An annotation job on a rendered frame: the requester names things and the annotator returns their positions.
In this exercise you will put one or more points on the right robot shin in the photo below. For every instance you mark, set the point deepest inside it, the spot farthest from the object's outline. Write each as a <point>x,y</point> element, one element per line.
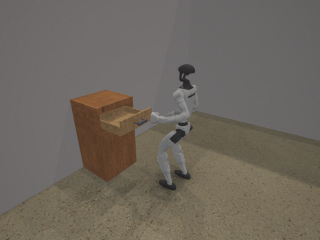
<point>180,160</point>

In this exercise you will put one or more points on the drawer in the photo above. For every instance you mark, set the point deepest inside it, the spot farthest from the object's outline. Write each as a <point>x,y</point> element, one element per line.
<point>120,121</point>

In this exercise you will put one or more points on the right robot upper arm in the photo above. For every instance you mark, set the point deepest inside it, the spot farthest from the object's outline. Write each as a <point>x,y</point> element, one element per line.
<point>196,103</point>

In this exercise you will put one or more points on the handle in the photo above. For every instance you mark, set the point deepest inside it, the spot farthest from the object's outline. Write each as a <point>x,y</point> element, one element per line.
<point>141,122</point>

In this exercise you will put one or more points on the left robot hand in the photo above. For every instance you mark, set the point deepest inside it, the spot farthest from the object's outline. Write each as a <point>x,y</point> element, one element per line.
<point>154,117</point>

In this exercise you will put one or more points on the left robot upper arm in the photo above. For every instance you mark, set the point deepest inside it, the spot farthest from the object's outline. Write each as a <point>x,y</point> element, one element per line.
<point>179,98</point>

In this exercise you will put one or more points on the humanoid robot head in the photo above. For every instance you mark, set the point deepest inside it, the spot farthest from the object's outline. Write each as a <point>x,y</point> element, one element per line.
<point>186,69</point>

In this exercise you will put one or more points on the left robot forearm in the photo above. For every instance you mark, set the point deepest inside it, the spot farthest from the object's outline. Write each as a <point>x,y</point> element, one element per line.
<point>173,119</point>

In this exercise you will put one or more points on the cabinet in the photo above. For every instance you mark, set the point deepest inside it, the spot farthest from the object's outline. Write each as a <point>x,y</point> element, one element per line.
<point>103,153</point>

